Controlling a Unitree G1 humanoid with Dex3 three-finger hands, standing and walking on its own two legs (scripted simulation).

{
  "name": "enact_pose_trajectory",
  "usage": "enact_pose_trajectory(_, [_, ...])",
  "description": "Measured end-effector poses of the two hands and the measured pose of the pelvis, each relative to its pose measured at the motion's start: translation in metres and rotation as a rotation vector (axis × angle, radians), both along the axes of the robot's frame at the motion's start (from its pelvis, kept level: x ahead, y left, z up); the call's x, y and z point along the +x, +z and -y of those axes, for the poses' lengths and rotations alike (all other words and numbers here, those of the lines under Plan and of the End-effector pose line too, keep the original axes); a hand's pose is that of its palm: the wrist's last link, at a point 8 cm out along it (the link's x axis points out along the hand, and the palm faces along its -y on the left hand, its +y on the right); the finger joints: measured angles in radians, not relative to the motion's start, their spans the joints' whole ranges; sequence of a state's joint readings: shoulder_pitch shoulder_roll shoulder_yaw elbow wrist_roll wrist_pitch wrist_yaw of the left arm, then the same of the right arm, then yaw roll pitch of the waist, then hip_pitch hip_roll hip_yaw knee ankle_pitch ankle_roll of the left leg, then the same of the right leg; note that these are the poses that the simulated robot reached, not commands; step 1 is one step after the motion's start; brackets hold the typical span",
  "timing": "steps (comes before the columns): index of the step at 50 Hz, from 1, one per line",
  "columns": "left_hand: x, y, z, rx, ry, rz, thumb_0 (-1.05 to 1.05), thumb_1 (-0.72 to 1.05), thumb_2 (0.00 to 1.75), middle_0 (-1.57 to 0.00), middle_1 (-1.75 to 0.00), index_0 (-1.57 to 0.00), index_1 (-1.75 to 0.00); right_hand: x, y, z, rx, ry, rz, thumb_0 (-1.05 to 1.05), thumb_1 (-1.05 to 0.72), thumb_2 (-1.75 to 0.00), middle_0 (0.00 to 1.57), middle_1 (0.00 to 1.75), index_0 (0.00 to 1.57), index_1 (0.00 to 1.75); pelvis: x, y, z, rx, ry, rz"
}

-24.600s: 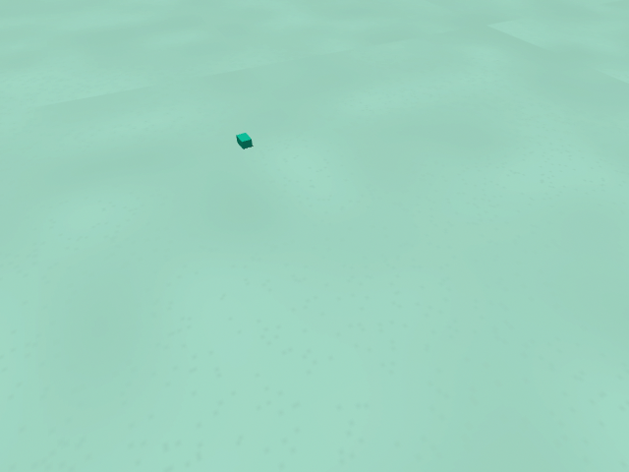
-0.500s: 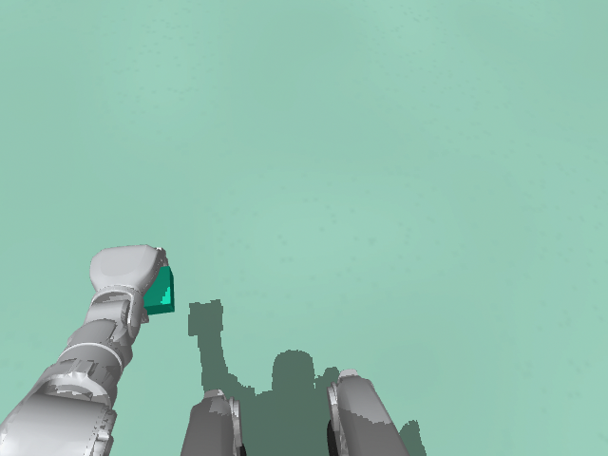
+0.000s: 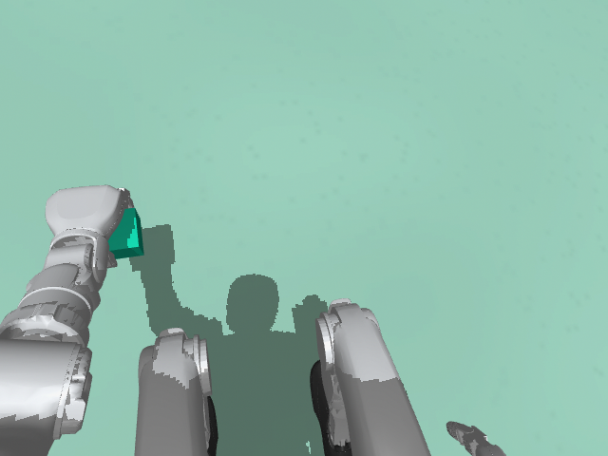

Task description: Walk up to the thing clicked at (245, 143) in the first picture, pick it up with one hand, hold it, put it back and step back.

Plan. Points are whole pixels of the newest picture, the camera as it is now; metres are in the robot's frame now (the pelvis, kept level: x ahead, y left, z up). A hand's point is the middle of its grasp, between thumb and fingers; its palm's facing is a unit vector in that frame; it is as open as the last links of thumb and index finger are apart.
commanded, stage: crouch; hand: left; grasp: from above
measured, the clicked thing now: (108, 235) +0.47 +0.21 -0.19
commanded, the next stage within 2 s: lower in 0.80 s
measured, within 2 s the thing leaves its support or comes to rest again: neither
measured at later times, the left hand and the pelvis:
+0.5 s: hand (120, 241) +0.47 +0.21 -0.24, palm faces -0.45 -0.04 -0.89, open 9.0 cm; pelvis -0.01 -0.01 -0.08, yaw -2 degrees
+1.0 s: hand (125, 241) +0.48 +0.21 -0.28, palm faces -0.46 -0.04 -0.89, open 9.0 cm; pelvis -0.01 +0.00 -0.11, yaw -3 degrees
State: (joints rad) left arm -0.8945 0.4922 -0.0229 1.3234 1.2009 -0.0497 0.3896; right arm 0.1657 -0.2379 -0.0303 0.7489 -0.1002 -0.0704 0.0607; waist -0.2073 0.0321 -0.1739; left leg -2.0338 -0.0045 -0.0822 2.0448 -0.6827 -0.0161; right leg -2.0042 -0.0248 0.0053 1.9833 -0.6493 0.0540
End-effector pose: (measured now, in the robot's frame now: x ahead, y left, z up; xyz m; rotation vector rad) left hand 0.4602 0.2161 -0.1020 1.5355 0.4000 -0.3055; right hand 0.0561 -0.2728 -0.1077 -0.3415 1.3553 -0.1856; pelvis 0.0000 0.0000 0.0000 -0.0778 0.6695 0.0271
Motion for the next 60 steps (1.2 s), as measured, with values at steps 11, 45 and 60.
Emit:
enact_pose_trajectory(11, [0.009,-0.042,0.005,-0.009,0.023,-0.02,0.01,0.12,0.35,-0.86,-0.41,-0.87,-0.35,-0.009,-0.032,0.011,0.011,0.016,-0.036,0.0,-0.9,-0.89,0.2,0.3,0.2,0.3,-0.003,-0.035,0.006,0.0,-0.012,0.01])
enact_pose_trajectory(45, [0.029,-0.112,0.003,-0.016,0.015,-0.01,0.01,0.13,0.34,-0.85,-0.41,-0.86,-0.35,-0.05,-0.089,0.0,0.036,0.03,-0.131,0.0,-0.9,-0.9,0.2,0.3,0.2,0.3,-0.008,-0.105,0.003,-0.028,-0.027,0.051])
enact_pose_trajectory(60, [0.028,-0.144,0.003,-0.029,0.007,-0.044,0.01,0.11,0.35,-0.87,-0.4,-0.88,-0.34,-0.055,-0.091,0.003,0.022,0.073,-0.159,0.0,-0.9,-0.89,0.2,0.3,0.2,0.3,-0.007,-0.118,0.003,-0.042,-0.034,0.066])
